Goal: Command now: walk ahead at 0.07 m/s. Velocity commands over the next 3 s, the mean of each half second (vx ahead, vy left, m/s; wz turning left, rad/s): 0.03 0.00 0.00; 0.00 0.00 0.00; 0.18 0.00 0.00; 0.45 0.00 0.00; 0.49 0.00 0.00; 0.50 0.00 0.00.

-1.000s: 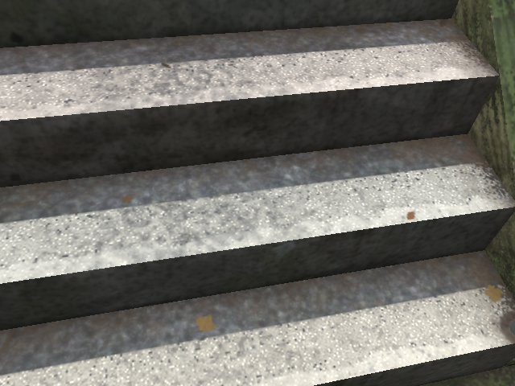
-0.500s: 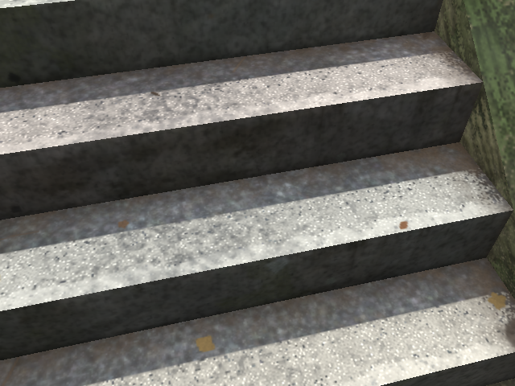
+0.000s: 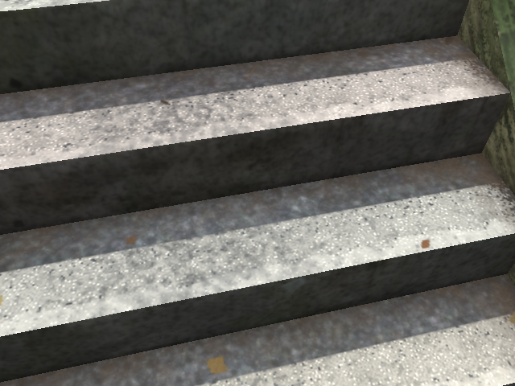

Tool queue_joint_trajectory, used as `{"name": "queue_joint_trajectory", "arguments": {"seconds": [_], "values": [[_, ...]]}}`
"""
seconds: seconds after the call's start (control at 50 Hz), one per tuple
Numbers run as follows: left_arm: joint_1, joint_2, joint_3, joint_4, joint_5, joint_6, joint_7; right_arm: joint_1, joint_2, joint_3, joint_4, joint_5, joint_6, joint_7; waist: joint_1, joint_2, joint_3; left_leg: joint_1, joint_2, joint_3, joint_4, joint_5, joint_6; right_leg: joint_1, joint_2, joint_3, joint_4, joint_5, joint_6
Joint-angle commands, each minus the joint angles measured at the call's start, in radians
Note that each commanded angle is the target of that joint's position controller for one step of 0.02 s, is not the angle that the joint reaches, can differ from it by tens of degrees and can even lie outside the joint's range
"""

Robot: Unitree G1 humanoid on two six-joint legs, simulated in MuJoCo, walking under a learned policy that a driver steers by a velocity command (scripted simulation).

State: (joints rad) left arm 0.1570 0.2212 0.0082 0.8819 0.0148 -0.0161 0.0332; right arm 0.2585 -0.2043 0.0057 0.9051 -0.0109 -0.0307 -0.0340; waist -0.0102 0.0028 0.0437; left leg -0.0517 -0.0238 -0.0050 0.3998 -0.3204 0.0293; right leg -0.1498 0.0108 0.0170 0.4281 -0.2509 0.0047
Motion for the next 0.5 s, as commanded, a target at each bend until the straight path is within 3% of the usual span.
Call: {"name": "queue_joint_trajectory", "arguments": {"seconds": [0.02,0.08,0.1,0.12,0.16,0.2,0.5], "values": [[0.035,0.115,0.028,0.007,-0.005,-0.015,0.009,0.041,-0.13,-0.033,-0.001,0.008,-0.008,-0.008,0.01,-0.023,-0.065,-0.039,0.11,-0.071,-0.037,0.487,0.001,0.128,-0.099,0.08,-0.006,0.525,-0.043],[0.03,0.113,0.028,0.039,-0.007,-0.011,0.011,0.032,-0.124,-0.032,0.029,0.006,-0.001,-0.012,0.008,-0.005,-0.064,-0.02,0.111,-0.067,-0.04,0.497,0.002,0.119,-0.099,0.076,-0.014,0.511,-0.045],[-0.038,0.166,0.05,0.017,-0.032,-0.014,0.01,-0.002,-0.175,-0.047,0.012,0.01,-0.003,0.003,-0.007,0.011,-0.071,-0.03,0.058,-0.044,-0.034,0.489,-0.007,0.1,-0.048,0.063,0.004,0.489,-0.038],[-0.044,0.154,0.049,0.024,-0.033,-0.011,0.012,-0.012,-0.156,-0.043,0.015,0.004,-0.005,0.013,-0.007,0.007,-0.091,-0.034,0.065,-0.047,-0.039,0.494,-0.01,0.112,-0.05,0.057,0.01,0.487,-0.035],[-0.023,0.137,0.05,0.046,-0.025,-0.001,0.017,-0.012,-0.137,-0.038,0.027,0.005,-0.006,0.022,-0.001,0.016,-0.087,-0.039,0.067,-0.047,-0.041,0.503,-0.01,0.109,-0.052,0.059,0.005,0.474,-0.032],[-0.02,0.138,0.052,0.059,-0.017,0.002,0.02,-0.013,-0.146,-0.039,0.041,0.006,-0.004,0.019,0.001,0.016,-0.074,-0.05,0.066,-0.045,-0.036,0.483,-0.005,0.096,-0.051,0.06,-0.003,0.445,-0.036],[-0.052,0.147,0.054,0.139,-0.014,0.011,0.021,-0.044,-0.162,-0.021,0.084,0.001,-0.012,0.017,0.008,0.002,-0.031,-0.132,0.064,-0.053,-0.075,0.257,0.0,0.054,-0.048,0.063,-0.048,0.258,-0.024]]}}
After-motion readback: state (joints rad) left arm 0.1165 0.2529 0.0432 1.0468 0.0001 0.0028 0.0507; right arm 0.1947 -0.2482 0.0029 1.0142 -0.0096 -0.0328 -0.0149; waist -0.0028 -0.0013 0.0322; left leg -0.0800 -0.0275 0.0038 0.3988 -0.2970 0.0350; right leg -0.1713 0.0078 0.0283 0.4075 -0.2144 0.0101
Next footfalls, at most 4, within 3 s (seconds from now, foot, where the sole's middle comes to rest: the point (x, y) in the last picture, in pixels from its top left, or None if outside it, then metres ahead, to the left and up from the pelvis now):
2.04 left None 0.41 0.18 -0.59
2.60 right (257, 231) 0.72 0.03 -0.40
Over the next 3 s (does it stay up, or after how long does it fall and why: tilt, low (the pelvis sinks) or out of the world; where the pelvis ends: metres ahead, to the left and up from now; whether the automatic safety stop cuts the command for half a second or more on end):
stays up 0.74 0.10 0.39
